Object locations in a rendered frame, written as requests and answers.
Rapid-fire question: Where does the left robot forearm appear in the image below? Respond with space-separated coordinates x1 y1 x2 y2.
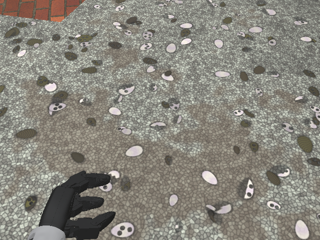
27 225 66 240

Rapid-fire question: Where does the robot left hand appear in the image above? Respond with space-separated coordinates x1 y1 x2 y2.
39 170 116 240

